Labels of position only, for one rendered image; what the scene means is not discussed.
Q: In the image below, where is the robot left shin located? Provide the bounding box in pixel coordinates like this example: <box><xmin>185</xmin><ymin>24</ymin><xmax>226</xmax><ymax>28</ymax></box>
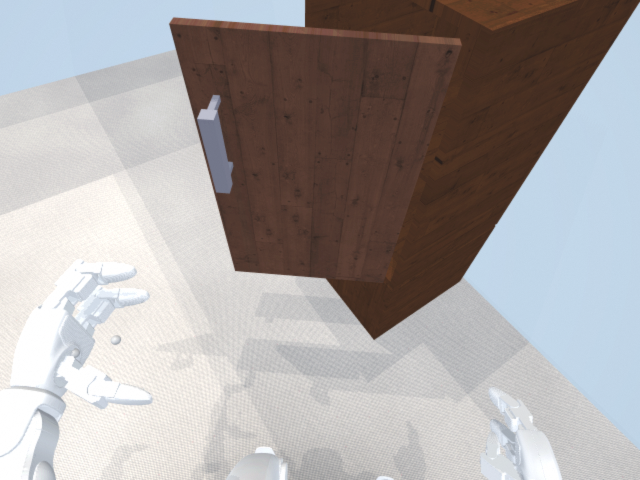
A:
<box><xmin>255</xmin><ymin>447</ymin><xmax>276</xmax><ymax>456</ymax></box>

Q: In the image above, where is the cupboard door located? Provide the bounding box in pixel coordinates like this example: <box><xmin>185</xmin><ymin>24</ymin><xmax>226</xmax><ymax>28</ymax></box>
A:
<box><xmin>169</xmin><ymin>17</ymin><xmax>462</xmax><ymax>283</ymax></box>

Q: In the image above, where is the robot left thigh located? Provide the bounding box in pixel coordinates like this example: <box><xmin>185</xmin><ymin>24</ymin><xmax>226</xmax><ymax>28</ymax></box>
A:
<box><xmin>226</xmin><ymin>453</ymin><xmax>288</xmax><ymax>480</ymax></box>

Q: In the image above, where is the left robot hand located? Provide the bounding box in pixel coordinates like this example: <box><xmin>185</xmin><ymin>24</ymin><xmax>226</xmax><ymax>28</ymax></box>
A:
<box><xmin>10</xmin><ymin>259</ymin><xmax>153</xmax><ymax>410</ymax></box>

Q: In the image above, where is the robot left forearm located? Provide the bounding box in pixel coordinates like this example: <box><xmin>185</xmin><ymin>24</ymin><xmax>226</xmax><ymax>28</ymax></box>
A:
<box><xmin>0</xmin><ymin>386</ymin><xmax>66</xmax><ymax>480</ymax></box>

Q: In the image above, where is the right robot hand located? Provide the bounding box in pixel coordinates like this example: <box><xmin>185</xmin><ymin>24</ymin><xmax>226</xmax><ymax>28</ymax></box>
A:
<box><xmin>480</xmin><ymin>386</ymin><xmax>562</xmax><ymax>480</ymax></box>

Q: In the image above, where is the handle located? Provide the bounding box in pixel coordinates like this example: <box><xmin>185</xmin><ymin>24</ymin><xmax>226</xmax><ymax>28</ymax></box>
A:
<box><xmin>197</xmin><ymin>95</ymin><xmax>233</xmax><ymax>194</ymax></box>

